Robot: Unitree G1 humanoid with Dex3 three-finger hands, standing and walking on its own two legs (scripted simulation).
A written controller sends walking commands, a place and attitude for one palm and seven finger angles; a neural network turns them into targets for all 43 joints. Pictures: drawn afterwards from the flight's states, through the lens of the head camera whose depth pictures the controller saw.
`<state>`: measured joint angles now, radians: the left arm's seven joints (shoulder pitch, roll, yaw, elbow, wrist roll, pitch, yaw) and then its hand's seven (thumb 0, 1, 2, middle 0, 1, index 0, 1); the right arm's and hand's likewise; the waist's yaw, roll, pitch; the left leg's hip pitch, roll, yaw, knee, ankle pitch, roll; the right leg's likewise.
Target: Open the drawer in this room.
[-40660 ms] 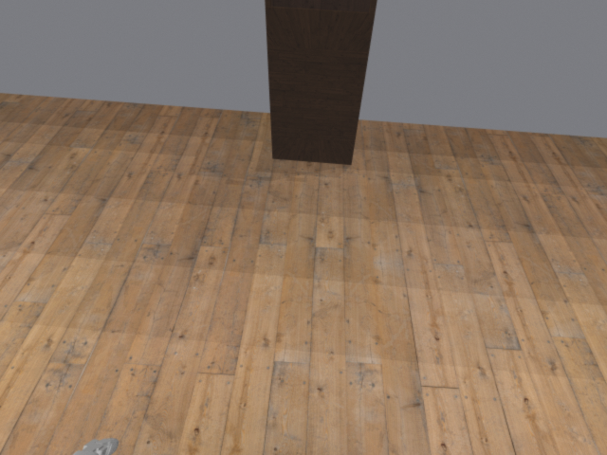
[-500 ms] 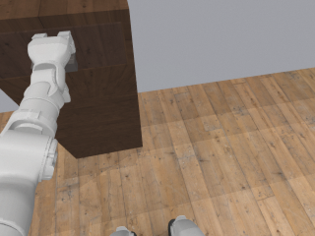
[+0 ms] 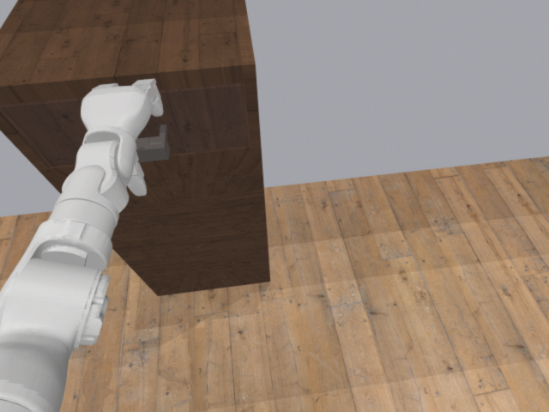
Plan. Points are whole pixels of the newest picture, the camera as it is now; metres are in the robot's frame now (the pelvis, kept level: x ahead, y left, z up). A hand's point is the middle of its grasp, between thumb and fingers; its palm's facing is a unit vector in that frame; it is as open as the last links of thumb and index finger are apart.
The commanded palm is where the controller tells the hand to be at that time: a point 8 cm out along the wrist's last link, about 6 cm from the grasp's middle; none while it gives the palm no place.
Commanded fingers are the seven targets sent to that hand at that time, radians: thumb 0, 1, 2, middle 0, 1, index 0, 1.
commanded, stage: lift the hand off the handle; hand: left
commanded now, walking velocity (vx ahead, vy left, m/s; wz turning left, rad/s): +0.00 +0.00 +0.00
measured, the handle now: (136, 141) +0.55 +0.21 +0.06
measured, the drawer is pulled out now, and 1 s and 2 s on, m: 0.00 0.00 0.00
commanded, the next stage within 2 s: draw the hand back to the body in 0.58 s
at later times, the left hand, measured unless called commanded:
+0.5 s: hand (94, 72) +0.51 +0.20 +0.21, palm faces +0.02 +0.01 -1.00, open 13.7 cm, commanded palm +0.49 +0.20 +0.26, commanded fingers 0.00 -0.50 0.30 -0.30 -1.20 -0.30 -1.20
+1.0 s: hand (84, 112) +0.46 +0.21 +0.19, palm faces +0.07 -0.01 -1.00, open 13.8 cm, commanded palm +0.41 +0.21 +0.26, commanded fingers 0.00 -0.50 0.30 -0.30 -1.20 -0.30 -1.20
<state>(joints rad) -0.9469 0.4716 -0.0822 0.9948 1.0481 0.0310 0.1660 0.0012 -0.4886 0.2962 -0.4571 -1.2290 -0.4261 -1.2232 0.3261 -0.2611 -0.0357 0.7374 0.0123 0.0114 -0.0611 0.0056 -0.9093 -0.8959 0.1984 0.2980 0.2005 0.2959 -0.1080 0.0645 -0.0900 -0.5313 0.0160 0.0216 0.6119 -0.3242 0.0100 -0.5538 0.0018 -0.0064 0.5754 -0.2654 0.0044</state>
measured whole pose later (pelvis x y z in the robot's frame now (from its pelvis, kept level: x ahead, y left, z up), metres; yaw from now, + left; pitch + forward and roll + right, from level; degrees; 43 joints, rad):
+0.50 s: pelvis +0.01 -0.01 +0.01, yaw +0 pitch +10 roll +0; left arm -1.11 0.54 -0.14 0.98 1.01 0.10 -0.07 0.00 -0.49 0.30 -0.34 -1.21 -0.34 -1.21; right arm 0.27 -0.28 -0.01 0.71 0.04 0.09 -0.06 0.01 -0.91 -0.90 0.20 0.30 0.20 0.30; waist -0.07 0.07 -0.09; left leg -0.38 0.02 0.02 0.51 -0.30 0.00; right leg -0.42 0.00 -0.01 0.50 -0.26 -0.01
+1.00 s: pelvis +0.02 +0.00 +0.01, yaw -1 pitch +7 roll +0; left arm -0.71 0.52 -0.10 0.49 0.95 0.18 -0.09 0.00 -0.49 0.30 -0.32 -1.20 -0.31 -1.20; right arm 0.23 -0.27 -0.01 0.68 0.06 0.13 -0.02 0.01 -0.91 -0.90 0.20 0.30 0.20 0.30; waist -0.01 0.09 -0.08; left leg -0.28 0.01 0.05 0.45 -0.29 0.01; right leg -0.33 0.00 0.02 0.46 -0.25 0.01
